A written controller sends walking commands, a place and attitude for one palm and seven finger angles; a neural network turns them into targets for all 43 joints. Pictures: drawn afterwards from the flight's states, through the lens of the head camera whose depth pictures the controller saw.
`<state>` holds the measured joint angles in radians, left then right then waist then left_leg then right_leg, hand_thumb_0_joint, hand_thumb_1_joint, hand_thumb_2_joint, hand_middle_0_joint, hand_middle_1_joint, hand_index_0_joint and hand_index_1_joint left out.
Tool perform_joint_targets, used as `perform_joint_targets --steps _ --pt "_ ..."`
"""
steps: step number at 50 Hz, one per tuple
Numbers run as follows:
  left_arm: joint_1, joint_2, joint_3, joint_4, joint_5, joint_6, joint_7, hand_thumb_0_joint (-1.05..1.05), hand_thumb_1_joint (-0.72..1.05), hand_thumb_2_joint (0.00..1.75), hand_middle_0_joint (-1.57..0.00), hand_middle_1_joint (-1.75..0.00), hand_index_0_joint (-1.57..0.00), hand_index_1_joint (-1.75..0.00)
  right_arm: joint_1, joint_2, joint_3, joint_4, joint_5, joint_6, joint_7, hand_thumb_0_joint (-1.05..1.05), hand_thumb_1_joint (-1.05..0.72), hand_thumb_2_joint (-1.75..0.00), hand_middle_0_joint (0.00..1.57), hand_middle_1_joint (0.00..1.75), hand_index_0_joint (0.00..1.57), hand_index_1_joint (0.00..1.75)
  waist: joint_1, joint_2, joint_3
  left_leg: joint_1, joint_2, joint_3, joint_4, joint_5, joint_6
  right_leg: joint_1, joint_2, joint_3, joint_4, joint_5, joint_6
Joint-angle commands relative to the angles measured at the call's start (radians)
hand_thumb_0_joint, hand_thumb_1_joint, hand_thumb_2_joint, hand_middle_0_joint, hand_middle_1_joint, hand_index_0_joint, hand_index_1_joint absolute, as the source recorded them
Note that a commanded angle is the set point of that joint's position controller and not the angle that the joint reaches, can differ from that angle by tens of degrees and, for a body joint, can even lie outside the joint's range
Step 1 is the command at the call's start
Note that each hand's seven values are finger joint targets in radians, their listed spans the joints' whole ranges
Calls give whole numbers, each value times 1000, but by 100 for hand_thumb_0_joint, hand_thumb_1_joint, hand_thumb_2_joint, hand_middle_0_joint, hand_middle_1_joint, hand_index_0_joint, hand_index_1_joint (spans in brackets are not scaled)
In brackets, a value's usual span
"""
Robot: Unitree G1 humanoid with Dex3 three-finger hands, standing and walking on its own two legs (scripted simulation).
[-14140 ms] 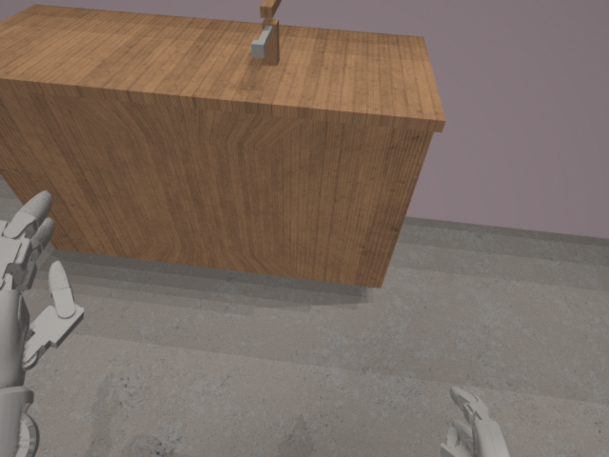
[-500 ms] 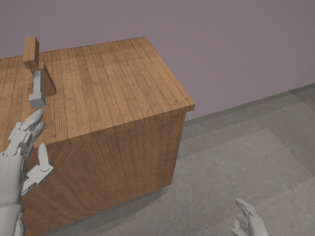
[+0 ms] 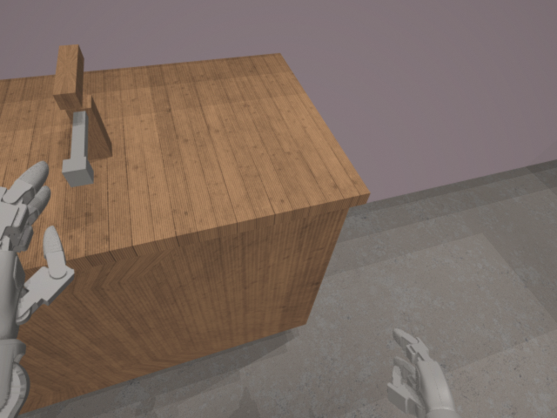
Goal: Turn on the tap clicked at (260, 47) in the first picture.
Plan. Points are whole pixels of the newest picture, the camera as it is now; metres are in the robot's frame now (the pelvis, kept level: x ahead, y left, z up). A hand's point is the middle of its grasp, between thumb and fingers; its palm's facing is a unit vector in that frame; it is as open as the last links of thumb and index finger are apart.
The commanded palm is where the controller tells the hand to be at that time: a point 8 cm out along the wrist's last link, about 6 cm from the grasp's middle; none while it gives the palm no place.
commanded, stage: come to a stop and stand still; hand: left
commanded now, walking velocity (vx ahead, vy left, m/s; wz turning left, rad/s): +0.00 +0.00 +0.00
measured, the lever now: (78, 171) +0.37 +0.32 +0.13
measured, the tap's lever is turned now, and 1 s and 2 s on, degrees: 0 0 0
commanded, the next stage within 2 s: look again from close up in 0.26 s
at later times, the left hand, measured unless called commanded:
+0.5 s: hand (76, 274) +0.22 +0.24 +0.15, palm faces +0.37 -0.86 -0.36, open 7.4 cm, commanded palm +0.16 +0.27 +0.17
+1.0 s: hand (93, 267) +0.22 +0.22 +0.16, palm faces +0.36 -0.88 -0.32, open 7.4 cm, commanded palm +0.16 +0.26 +0.17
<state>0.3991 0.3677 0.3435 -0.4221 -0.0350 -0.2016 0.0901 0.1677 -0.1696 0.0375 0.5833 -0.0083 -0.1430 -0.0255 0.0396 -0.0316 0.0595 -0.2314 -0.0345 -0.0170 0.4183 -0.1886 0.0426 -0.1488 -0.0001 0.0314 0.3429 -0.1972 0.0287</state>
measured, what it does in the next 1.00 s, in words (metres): stands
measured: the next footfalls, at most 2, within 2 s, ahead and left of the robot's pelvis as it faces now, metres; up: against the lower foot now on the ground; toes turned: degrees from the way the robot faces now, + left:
none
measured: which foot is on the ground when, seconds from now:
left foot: down 0.00-1.00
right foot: down 0.00-1.00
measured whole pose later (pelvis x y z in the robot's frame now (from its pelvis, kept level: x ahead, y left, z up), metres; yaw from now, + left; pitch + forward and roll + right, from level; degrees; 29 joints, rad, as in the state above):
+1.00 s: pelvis -0.02 -0.02 -0.01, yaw +0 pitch -3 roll +1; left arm 0.23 0.34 0.30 -0.30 -0.08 0.03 0.03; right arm 0.19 -0.22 0.06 0.64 0.00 -0.12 0.00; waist 0.04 0.03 -0.01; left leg -0.21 -0.04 -0.02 0.48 -0.21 0.02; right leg -0.19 0.00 0.03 0.53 -0.28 0.00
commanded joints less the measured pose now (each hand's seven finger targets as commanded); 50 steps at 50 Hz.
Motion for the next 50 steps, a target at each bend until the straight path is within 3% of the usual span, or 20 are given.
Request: perform_joint_targets --steps 1,8,17,18,20,23,26,37,38,39,40,41,42,43,44,45,47,48,49,50 --pt "-73 157 100 -294 -9 -80 20 0 90 90 -20 -30 -20 -30 -53 -142 -63 -157 8 -38 -7 0 -90 -90 20 30 20 30 -12 116 -243 146 54 -26 -47 331 -48 59 18 -30 3 245 -24" --pt "-12 157 117 -216 -14 -57 26 0 90 90 -20 -30 -20 -30 -58 -146 -69 -153 11 -6 -11 0 -90 -90 20 30 20 30 -12 94 -207 111 45 -11 -58 279 -53 56 16 -26 -33 249 -24" --pt "-66 148 85 -218 -19 -55 25 0 90 90 -20 -30 -20 -30 -64 -147 -66 -167 14 12 -20 0 -90 -90 20 30 20 30 -15 70 -162 78 25 -9 -92 136 -44 51 18 -26 -78 175 -18" --pt "-77 175 109 -245 -18 -58 27 0 90 90 -20 -30 -20 -30 -73 -148 -67 -166 14 10 -23 0 -90 -90 20 30 20 30 -14 98 -176 90 24 -6 -92 137 -45 51 22 -26 -75 176 -18" --pt "-70 157 90 -253 -17 -62 27 0 90 90 -20 -30 -20 -30 -62 -145 -67 -168 13 8 -22 0 -90 -90 20 30 20 30 -15 102 -185 90 23 -10 -90 156 -44 68 21 -31 -66 189 -19" --pt "-34 186 126 -248 -20 -64 30 0 90 90 -20 -30 -20 -30 -65 -147 -68 -165 13 6 -24 0 -90 -90 20 30 20 30 -11 98 -198 94 23 -10 -92 153 -47 69 24 -33 -66 181 -17" --pt "-11 156 108 -219 -23 -61 28 0 90 90 -20 -30 -20 -30 -56 -146 -69 -162 14 11 -21 0 -90 -90 20 30 20 30 -13 79 -180 72 23 -13 -92 146 -48 67 21 -32 -71 171 -19" --pt "-39 147 88 -196 -22 -54 26 0 90 90 -20 -30 -20 -30 -62 -147 -69 -157 18 15 -24 0 -90 -90 20 30 20 30 -15 68 -146 60 24 -16 -115 66 -45 34 25 -32 -92 104 -14" --pt "-959 903 365 -486 24 -190 68 0 90 90 -20 -30 -20 -30 86 -210 93 -313 48 21 -90 0 -90 -90 20 30 20 30 -101 250 13 -267 72 -89 -141 -206 8 221 62 -25 82 -38 21" --pt "-612 376 269 66 140 -30 -7 0 90 90 -20 -30 -20 -30 9 -112 -57 -86 -69 -34 -43 0 -90 -90 20 30 20 30 28 337 -245 177 59 -54 -23 331 -55 -38 27 -36 145 104 -52" --pt "-399 168 62 39 32 -4 -32 0 90 90 -20 -30 -20 -30 30 -139 -54 -62 -55 -45 26 0 -90 -90 20 30 20 30 -51 192 -236 231 72 -64 -34 470 -138 -103 77 -136 154 37 -55" --pt "-323 180 96 -53 -3 16 -35 0 90 90 -20 -30 -20 -30 48 -197 -90 -73 -41 -27 36 0 -90 -90 20 30 20 30 -13 214 -390 339 83 -53 -16 461 -131 -109 81 -106 166 39 -49" --pt "-355 102 40 -61 -77 50 -68 0 90 90 -20 -30 -20 -30 -16 -196 -80 -94 -29 -41 29 0 -90 -90 20 30 20 30 16 191 -420 325 58 -42 -15 315 -123 -100 67 -103 161 29 -49" --pt "-280 78 54 15 -139 95 -90 0 90 90 -20 -30 -20 -30 -51 -196 -71 -95 -6 -46 25 0 -90 -90 20 30 20 30 26 194 -389 287 51 -26 -20 215 -116 -78 68 -110 146 46 -54" --pt "-282 79 26 -33 -156 122 -106 0 90 90 -20 -30 -20 -30 -85 -207 -62 -95 0 -54 26 0 -90 -90 20 30 20 30 41 129 -351 203 39 -18 -20 103 -97 -45 53 -126 129 76 -54" --pt "-246 91 6 -24 -139 158 -108 0 90 90 -20 -30 -20 -30 -115 -205 -47 -102 13 -52 22 0 -90 -90 20 30 20 30 43 106 -253 124 32 -17 -36 5 -78 -46 46 -127 127 52 -55" --pt "-208 111 -20 -47 -53 203 -79 0 90 90 -20 -30 -20 -30 -154 -200 -32 -120 22 -40 22 0 -90 -90 20 30 20 30 28 46 -91 6 35 -31 -78 -125 -55 -82 37 -129 127 -26 -52" --pt "-190 187 43 -71 -19 218 -49 0 90 90 -20 -30 -20 -30 -169 -204 -28 -131 27 -29 22 0 -90 -90 20 30 20 30 44 72 -50 -26 33 -19 -85 -145 -49 -83 37 -117 122 -51 -55" --pt "-219 199 47 -122 7 222 -28 0 90 90 -20 -30 -20 -30 -182 -195 -26 -143 15 -24 22 0 -90 -90 20 30 20 30 34 81 -39 -43 27 -20 -85 -168 -43 -97 28 -109 119 -81 -55" --pt "-224 227 90 -122 11 224 0 0 90 90 -20 -30 -20 -30 -193 -187 -23 -144 10 -20 14 0 -90 -90 20 30 20 30 34 45 -28 -49 25 -16 -72 -193 -38 -106 28 -103 112 -125 -50"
